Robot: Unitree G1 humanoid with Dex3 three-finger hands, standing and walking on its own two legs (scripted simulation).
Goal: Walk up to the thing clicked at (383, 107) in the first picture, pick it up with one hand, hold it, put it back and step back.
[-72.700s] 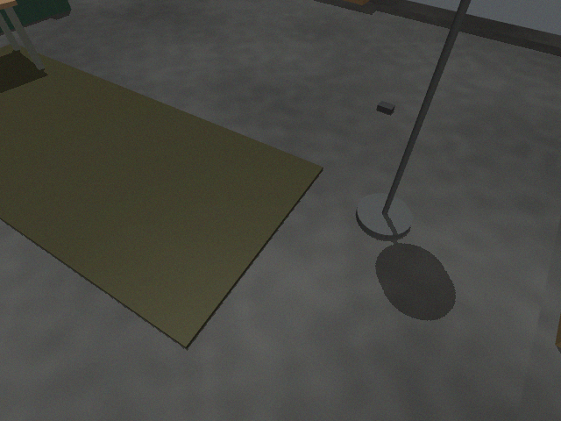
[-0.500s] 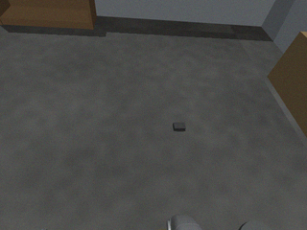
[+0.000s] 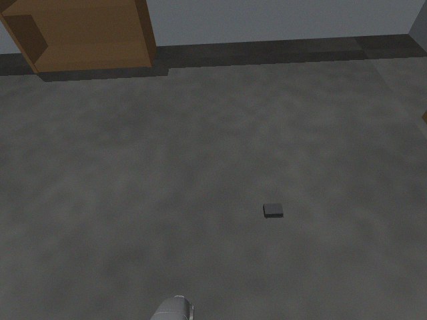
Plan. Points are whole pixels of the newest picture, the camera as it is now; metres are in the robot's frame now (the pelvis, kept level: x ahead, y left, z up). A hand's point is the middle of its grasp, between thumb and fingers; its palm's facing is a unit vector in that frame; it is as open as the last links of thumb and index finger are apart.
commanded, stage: walk up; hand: right
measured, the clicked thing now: (272, 210) +0.73 -0.25 -0.78
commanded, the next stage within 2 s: none
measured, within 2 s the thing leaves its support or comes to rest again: neither
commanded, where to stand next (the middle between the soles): +0.35 +0.00 m, yaw +0 degrees
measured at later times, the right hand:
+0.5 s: hand (322, 267) +0.24 -0.22 -0.13, palm faces -0.06 +0.90 -0.43, open 7.3 cm
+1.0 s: hand (339, 254) +0.29 -0.28 -0.19, palm faces -0.06 +0.92 -0.38, open 7.3 cm
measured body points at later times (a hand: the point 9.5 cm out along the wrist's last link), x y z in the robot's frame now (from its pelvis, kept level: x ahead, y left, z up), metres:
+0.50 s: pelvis +0.19 +0.05 -0.02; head +0.22 +0.09 +0.43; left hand +0.27 +0.35 -0.16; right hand +0.25 -0.26 -0.10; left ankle +0.19 +0.14 -0.76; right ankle +0.23 -0.11 -0.68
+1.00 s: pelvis +0.25 -0.02 -0.04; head +0.28 -0.02 +0.41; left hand +0.37 +0.28 -0.14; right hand +0.29 -0.33 -0.16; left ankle +0.26 +0.12 -0.75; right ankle +0.35 -0.10 -0.76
